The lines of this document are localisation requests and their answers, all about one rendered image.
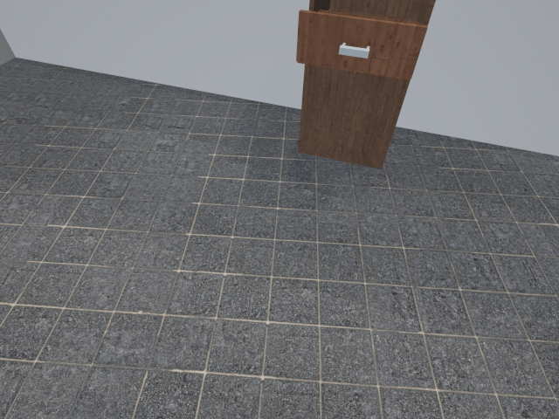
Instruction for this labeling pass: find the cabinet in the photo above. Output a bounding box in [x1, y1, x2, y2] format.
[298, 0, 436, 169]

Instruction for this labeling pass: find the handle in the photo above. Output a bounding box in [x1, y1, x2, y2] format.
[339, 43, 370, 58]

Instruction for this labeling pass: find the drawer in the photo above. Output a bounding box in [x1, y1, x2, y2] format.
[296, 10, 428, 80]

